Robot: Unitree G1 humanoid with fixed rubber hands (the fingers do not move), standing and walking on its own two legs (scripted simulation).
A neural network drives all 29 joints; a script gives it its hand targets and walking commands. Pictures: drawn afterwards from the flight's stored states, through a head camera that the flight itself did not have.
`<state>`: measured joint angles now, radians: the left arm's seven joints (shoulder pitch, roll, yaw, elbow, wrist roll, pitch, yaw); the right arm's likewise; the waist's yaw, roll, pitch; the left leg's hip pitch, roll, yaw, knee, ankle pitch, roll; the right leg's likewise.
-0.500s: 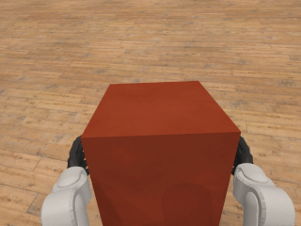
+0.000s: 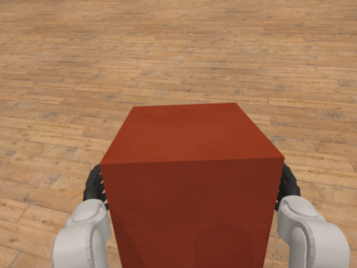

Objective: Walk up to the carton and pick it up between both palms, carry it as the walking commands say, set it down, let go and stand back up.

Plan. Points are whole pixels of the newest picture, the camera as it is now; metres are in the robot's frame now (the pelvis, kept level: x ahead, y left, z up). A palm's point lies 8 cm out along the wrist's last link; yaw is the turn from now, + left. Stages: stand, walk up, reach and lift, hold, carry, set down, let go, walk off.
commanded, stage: carry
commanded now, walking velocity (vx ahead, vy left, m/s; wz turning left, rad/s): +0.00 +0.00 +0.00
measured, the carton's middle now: (188, 181) +0.33 +0.00 +0.03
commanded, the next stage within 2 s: none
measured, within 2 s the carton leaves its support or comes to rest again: neither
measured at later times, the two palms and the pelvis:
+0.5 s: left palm (124, 186) +0.27 +0.12 +0.12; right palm (310, 173) +0.27 -0.22 +0.13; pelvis +0.04 -0.05 +0.00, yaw +0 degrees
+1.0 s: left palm (117, 181) +0.29 +0.15 +0.11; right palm (291, 167) +0.29 -0.20 +0.11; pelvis +0.06 -0.03 +0.00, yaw -2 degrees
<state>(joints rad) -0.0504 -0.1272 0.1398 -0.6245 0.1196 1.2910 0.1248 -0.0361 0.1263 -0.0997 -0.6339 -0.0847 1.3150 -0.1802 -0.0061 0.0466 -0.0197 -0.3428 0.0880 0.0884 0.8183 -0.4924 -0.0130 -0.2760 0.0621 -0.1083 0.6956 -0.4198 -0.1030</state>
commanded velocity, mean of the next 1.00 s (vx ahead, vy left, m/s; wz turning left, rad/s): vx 0.00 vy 0.00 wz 0.00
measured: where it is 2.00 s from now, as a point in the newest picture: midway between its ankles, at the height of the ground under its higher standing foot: outside the picture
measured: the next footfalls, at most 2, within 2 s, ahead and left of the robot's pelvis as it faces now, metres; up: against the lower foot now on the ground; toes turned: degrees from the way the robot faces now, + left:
left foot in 0.24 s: +0.07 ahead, +0.07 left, +0.00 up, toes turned +6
left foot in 1.90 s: +0.04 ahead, +0.24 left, +0.00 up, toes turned -6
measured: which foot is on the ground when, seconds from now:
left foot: up 0.00-0.22, down 0.24-1.00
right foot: down 0.00-1.00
